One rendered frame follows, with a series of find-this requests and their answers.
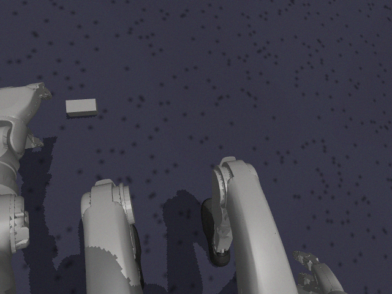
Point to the left robot arm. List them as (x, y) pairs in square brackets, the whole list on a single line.
[(14, 220)]

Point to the small box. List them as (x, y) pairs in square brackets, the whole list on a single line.
[(81, 107)]

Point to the left robot hand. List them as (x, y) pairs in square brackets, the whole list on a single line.
[(22, 103)]

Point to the right robot hand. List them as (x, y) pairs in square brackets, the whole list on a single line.
[(322, 280)]

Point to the left robot foot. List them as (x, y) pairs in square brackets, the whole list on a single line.
[(138, 256)]

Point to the right robot foot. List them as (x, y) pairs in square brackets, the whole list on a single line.
[(216, 258)]

